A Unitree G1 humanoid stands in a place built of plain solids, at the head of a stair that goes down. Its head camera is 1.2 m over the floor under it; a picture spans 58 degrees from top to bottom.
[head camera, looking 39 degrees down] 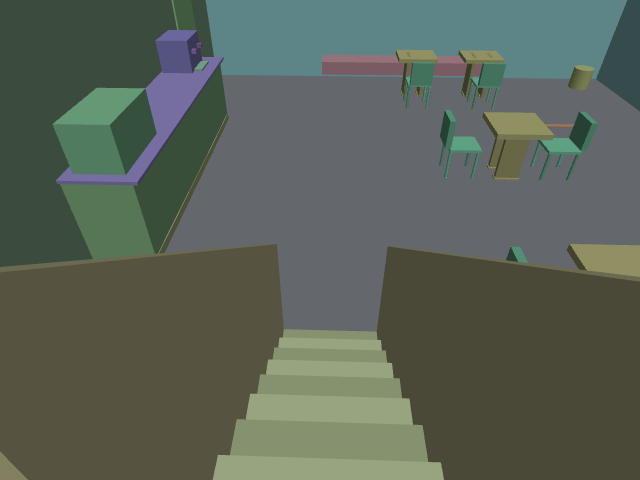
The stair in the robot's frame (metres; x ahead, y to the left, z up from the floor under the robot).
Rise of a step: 0.19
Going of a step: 0.24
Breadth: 0.80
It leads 2 degrees to the right of straight ahead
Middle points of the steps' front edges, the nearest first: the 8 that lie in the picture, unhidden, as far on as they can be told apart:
0.71 -0.03 -0.39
0.96 -0.04 -0.58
1.20 -0.05 -0.78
1.44 -0.06 -0.97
1.68 -0.06 -1.16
1.92 -0.07 -1.36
2.17 -0.08 -1.55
2.41 -0.09 -1.75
